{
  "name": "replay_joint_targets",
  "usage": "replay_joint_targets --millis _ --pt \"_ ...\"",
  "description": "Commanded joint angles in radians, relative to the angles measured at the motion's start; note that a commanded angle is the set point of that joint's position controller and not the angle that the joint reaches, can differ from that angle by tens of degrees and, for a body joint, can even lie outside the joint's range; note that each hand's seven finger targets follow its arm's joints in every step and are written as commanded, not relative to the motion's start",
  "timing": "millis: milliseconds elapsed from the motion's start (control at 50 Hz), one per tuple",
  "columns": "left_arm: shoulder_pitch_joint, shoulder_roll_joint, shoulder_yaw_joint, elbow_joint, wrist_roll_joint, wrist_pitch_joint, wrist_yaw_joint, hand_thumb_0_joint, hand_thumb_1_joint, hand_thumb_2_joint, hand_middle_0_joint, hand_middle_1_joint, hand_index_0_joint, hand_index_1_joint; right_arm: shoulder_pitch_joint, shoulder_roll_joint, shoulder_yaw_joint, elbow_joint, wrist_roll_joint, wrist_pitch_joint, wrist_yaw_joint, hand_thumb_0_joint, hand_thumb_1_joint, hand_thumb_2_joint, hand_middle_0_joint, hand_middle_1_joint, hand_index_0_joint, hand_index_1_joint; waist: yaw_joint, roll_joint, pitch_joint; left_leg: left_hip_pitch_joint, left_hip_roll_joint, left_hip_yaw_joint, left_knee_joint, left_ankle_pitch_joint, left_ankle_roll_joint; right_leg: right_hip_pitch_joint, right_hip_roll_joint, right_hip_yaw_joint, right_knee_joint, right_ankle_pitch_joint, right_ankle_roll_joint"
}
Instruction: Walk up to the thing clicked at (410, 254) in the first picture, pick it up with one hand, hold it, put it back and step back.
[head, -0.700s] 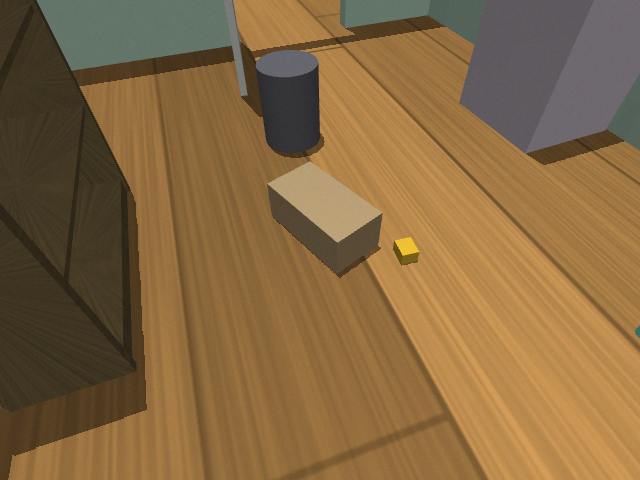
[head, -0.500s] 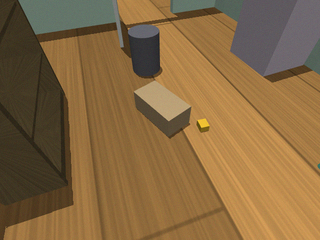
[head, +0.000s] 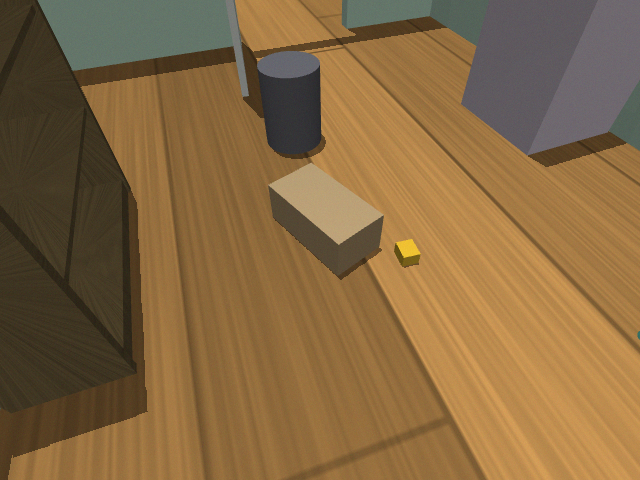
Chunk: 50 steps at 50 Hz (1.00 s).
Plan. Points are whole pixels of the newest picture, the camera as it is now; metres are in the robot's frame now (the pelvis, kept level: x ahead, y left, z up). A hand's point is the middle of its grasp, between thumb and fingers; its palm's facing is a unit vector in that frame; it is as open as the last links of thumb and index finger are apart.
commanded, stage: stand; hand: left
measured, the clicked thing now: (407, 252) +1.09 -0.34 -0.75
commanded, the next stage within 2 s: walk up in 0.42 s
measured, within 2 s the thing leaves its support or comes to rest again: neither
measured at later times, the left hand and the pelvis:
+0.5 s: hand out of the picture +0.08 +0.26 -0.16, palm faces -0.08 -0.94 -0.33, open 7.4 cm; pelvis +0.00 +0.00 -0.01, yaw -4 degrees
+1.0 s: hand (255, 440) +0.22 +0.12 -0.15, palm faces -0.28 -0.90 -0.34, open 7.4 cm; pelvis +0.12 -0.12 -0.02, yaw -19 degrees
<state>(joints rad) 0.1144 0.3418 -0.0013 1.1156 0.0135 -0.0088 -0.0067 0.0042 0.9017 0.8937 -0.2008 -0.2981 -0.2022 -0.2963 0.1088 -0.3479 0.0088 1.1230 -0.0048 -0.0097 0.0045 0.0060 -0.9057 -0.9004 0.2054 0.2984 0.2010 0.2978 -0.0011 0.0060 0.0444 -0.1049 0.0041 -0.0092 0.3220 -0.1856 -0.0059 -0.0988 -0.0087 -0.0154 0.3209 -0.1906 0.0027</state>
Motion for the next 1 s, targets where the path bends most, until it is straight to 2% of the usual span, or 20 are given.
replay_joint_targets --millis 0,380,400,420,440,460,480,520,600,660,700,720,740,760,780,800,840,880,920,980 --pt "-0.036 0.214 0.036 -0.058 -0.005 -0.028 0.018 0.0 0.9 0.9 -0.2 -0.3 -0.2 -0.3 -0.039 -0.203 -0.045 -0.058 -0.001 -0.023 -0.014 0.0 -0.9 -0.9 0.2 0.3 0.2 0.3 0.004 -0.019 -0.07 0.022 0.125 -0.09 -0.037 0.185 0.028 0.001 -0.123 0.094 -0.048 0.168 -0.028" --pt "-0.029 0.212 0.036 -0.056 -0.005 -0.023 0.017 0.0 0.9 0.9 -0.2 -0.3 -0.2 -0.3 -0.036 -0.21 -0.046 -0.055 0.0 -0.024 -0.015 0.0 -0.9 -0.9 0.2 0.3 0.2 0.3 0.005 -0.013 -0.064 0.022 0.124 -0.093 -0.049 0.183 0.027 0.004 -0.122 0.091 -0.049 0.152 -0.031" --pt "0.008 0.304 0.114 -0.165 0.024 -0.006 -0.023 0.0 0.9 0.9 -0.2 -0.3 -0.2 -0.3 0.058 -0.336 -0.128 -0.129 -0.028 -0.052 -0.014 0.0 -0.9 -0.9 0.2 0.3 0.2 0.3 -0.044 -0.043 -0.115 0.209 0.117 -0.065 0.056 -0.224 0.095 -0.207 -0.041 0.127 0.091 -0.179 -0.066" --pt "-0.072 0.266 0.104 -0.184 0.028 0.005 -0.04 0.0 0.9 0.9 -0.2 -0.3 -0.2 -0.3 0.153 -0.364 -0.149 -0.094 -0.033 -0.062 -0.017 0.0 -0.9 -0.9 0.2 0.3 0.2 0.3 -0.1 0.051 -0.06 0.347 0.213 -0.167 -0.023 -0.407 0.148 -0.491 -0.016 0.068 0.218 -0.316 -0.049" --pt "-0.119 0.243 0.103 -0.215 0.03 0.019 -0.055 0.0 0.9 0.9 -0.2 -0.3 -0.2 -0.3 0.172 -0.4 -0.169 -0.102 -0.036 -0.067 -0.021 0.0 -0.9 -0.9 0.2 0.3 0.2 0.3 -0.117 0.175 0.012 0.324 0.38 -0.32 -0.156 -0.494 0.216 -0.635 -0.018 0.035 0.475 -0.288 -0.027" --pt "-0.132 0.263 0.11 -0.234 0.042 0.023 -0.061 0.0 0.9 0.9 -0.2 -0.3 -0.2 -0.3 0.143 -0.393 -0.171 -0.134 -0.025 -0.071 -0.023 0.0 -0.9 -0.9 0.2 0.3 0.2 0.3 -0.105 0.085 0.05 0.19 0.469 -0.349 -0.178 -0.404 0.242 -0.628 -0.073 0.102 0.571 -0.277 -0.016" --pt "-0.092 0.266 0.115 -0.245 0.036 0.022 -0.068 0.0 0.9 0.9 -0.2 -0.3 -0.2 -0.3 0.115 -0.393 -0.171 -0.161 -0.025 -0.074 -0.022 0.0 -0.9 -0.9 0.2 0.3 0.2 0.3 -0.075 0.055 0.046 0.119 0.48 -0.346 -0.194 -0.389 0.25 -0.579 -0.098 0.13 0.605 -0.251 -0.016" --pt "-0.029 0.269 0.126 -0.245 0.024 0.021 -0.089 0.0 0.9 0.9 -0.2 -0.3 -0.2 -0.3 0.05 -0.359 -0.167 -0.205 -0.032 -0.085 -0.022 0.0 -0.9 -0.9 0.2 0.3 0.2 0.3 -0.016 0.061 0.064 0.039 0.43 -0.258 -0.199 -0.384 0.231 -0.511 -0.142 0.159 0.621 -0.206 -0.015" --pt "0.048 0.248 0.131 -0.256 0.017 0.022 -0.126 0.0 0.9 0.9 -0.2 -0.3 -0.2 -0.3 -0.01 -0.343 -0.17 -0.263 -0.045 -0.092 -0.006 0.0 -0.9 -0.9 0.2 0.3 0.2 0.3 0.017 0.141 0.062 -0.006 0.326 -0.002 -0.113 -0.234 0.186 -0.381 -0.143 0.056 0.418 -0.15 -0.007" --pt "0.08 0.247 0.138 -0.253 0.02 0.012 -0.126 0.0 0.9 0.9 -0.2 -0.3 -0.2 -0.3 -0.009 -0.341 -0.169 -0.273 -0.046 -0.085 0.002 0.0 -0.9 -0.9 0.2 0.3 0.2 0.3 0.022 0.139 0.042 -0.117 0.262 0.109 -0.004 -0.228 0.148 -0.204 -0.088 -0.052 0.348 -0.063 -0.014" --pt "0.197 0.263 0.151 -0.223 0.027 0.005 -0.112 0.0 0.9 0.9 -0.2 -0.3 -0.2 -0.3 -0.01 -0.339 -0.165 -0.281 -0.037 -0.072 0.002 0.0 -0.9 -0.9 0.2 0.3 0.2 0.3 0.08 0.052 -0.004 -0.208 0.24 0.159 0.171 -0.28 0.129 -0.039 -0.039 -0.109 0.32 -0.01 -0.024" --pt "0.282 0.298 0.168 -0.199 0.027 -0.006 -0.099 0.0 0.9 0.9 -0.2 -0.3 -0.2 -0.3 0.014 -0.306 -0.151 -0.282 -0.042 -0.062 0.005 0.0 -0.9 -0.9 0.2 0.3 0.2 0.3 0.112 -0.089 -0.045 -0.265 0.178 0.191 0.399 -0.219 0.117 0.07 0.012 -0.111 0.289 -0.069 -0.032" --pt "0.398 0.364 0.192 -0.181 0.028 -0.016 -0.078 0.0 0.9 0.9 -0.2 -0.3 -0.2 -0.3 0.052 -0.239 -0.125 -0.297 -0.034 -0.057 0.006 0.0 -0.9 -0.9 0.2 0.3 0.2 0.3 0.168 -0.313 -0.069 -0.396 0.086 0.221 0.694 -0.245 0.077 0.166 -0.046 0.074 0.147 -0.281 -0.079" --pt "0.389 0.442 0.205 -0.213 0.018 -0.023 -0.063 0.0 0.9 0.9 -0.2 -0.3 -0.2 -0.3 0.071 -0.19 -0.1 -0.338 -0.016 -0.057 0.016 0.0 -0.9 -0.9 0.2 0.3 0.2 0.3 0.141 -0.463 -0.023 -0.575 -0.019 0.152 0.87 -0.433 0.03 0.125 -0.257 0.544 -0.107 -0.547 -0.155" --pt "0.325 0.463 0.199 -0.245 0.007 -0.025 -0.066 0.0 0.9 0.9 -0.2 -0.3 -0.2 -0.3 0.065 -0.283 -0.122 -0.337 -0.018 -0.054 0.018 0.0 -0.9 -0.9 0.2 0.3 0.2 0.3 0.106 -0.306 0.01 -0.536 0.022 0.036 0.887 -0.399 0.018 0.016 -0.36 0.783 -0.194 -0.654 -0.255" --pt "0.256 0.457 0.196 -0.271 -0.005 -0.024 -0.064 0.0 0.9 0.9 -0.2 -0.3 -0.2 -0.3 0.061 -0.323 -0.135 -0.321 -0.02 -0.056 0.016 0.0 -0.9 -0.9 0.2 0.3 0.2 0.3 0.078 -0.202 0.066 -0.516 0.077 0.004 0.885 -0.371 0.018 -0.078 -0.373 0.768 -0.186 -0.684 -0.284" --pt "0.194 0.391 0.171 -0.285 -0.014 -0.027 -0.047 0.0 0.9 0.9 -0.2 -0.3 -0.2 -0.3 0.106 -0.308 -0.132 -0.284 0.005 -0.059 0.021 0.0 -0.9 -0.9 0.2 0.3 0.2 0.3 0.032 -0.13 0.062 -0.463 0.124 -0.027 0.827 -0.257 0.042 -0.116 -0.271 0.519 -0.104 -0.469 -0.222" --pt "0.158 0.364 0.16 -0.299 -0.006 -0.033 -0.045 0.0 0.9 0.9 -0.2 -0.3 -0.2 -0.3 0.178 -0.288 -0.129 -0.271 0.004 -0.053 0.028 0.0 -0.9 -0.9 0.2 0.3 0.2 0.3 0.002 -0.176 0.045 -0.353 0.123 -0.004 0.727 -0.201 0.046 -0.204 -0.202 0.38 -0.083 -0.386 -0.192" --pt "0.154 0.346 0.151 -0.316 -0.004 -0.041 -0.044 0.0 0.9 0.9 -0.2 -0.3 -0.2 -0.3 0.211 -0.285 -0.135 -0.274 -0.009 -0.047 0.037 0.0 -0.9 -0.9 0.2 0.3 0.2 0.3 -0.004 -0.175 0.047 -0.32 0.103 0.024 0.635 -0.181 0.032 -0.243 -0.171 0.321 -0.087 -0.376 -0.198" --pt "0.154 0.347 0.151 -0.349 0.0 -0.05 -0.043 0.0 0.9 0.9 -0.2 -0.3 -0.2 -0.3 0.189 -0.282 -0.14 -0.308 -0.02 -0.053 0.048 0.0 -0.9 -0.9 0.2 0.3 0.2 0.3 0.0 -0.157 0.051 -0.298 0.098 0.026 0.487 -0.159 0.014 -0.263 -0.193 0.323 -0.09 -0.388 -0.214"
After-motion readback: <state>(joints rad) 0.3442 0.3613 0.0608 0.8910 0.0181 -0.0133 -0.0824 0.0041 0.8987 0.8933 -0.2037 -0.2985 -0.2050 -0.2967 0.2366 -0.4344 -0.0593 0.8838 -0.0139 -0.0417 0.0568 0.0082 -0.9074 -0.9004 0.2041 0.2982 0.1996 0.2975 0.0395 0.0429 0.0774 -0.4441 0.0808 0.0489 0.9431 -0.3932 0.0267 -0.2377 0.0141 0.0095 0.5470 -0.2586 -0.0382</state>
